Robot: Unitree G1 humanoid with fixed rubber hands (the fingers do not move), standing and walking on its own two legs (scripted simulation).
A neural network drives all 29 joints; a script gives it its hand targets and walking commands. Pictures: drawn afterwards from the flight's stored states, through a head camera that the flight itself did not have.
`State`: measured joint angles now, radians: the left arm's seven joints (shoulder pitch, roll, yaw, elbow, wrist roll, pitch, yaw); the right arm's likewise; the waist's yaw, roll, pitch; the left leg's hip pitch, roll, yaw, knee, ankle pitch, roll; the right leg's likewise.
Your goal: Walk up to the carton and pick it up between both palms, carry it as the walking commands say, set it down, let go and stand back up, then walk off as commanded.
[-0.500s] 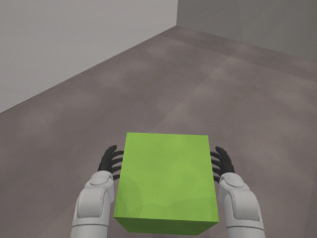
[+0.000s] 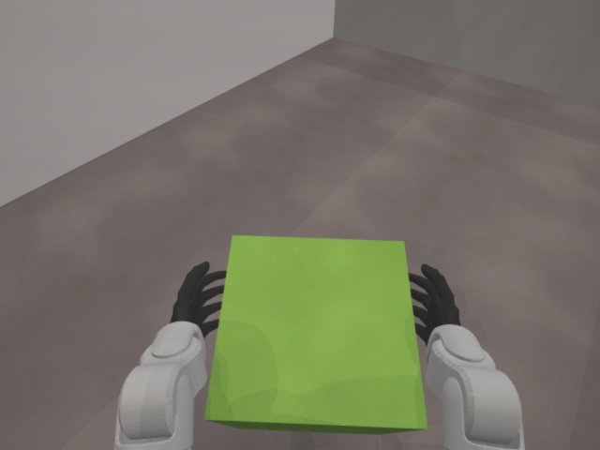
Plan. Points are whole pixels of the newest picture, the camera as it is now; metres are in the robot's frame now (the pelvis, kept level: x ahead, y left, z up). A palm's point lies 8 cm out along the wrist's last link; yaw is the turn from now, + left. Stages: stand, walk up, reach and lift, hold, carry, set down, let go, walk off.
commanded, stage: carry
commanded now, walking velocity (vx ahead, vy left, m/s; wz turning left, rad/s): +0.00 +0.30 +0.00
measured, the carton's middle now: (312, 345) +0.27 +0.00 +0.01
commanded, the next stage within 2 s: none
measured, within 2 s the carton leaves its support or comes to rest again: neither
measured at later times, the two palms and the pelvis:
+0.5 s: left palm (20, 394) +0.18 +0.31 +0.08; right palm (302, 378) +0.19 +0.01 +0.08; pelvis -0.04 +0.15 +0.00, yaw +2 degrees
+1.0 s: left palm out of the picture +0.13 +0.46 +0.09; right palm (142, 420) +0.15 +0.17 +0.10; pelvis -0.09 +0.31 +0.00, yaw +2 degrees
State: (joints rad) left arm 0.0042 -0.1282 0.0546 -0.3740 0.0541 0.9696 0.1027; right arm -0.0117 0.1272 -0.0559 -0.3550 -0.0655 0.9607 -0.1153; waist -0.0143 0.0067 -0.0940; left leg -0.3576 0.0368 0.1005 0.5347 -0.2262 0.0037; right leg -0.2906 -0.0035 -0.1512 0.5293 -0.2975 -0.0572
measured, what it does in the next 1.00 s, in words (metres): steps to the left: left foot, then right foot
